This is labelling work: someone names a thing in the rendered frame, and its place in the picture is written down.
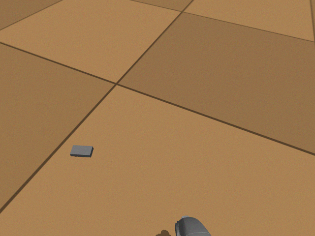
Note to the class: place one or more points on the small box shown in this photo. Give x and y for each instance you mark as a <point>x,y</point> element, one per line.
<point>81,151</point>

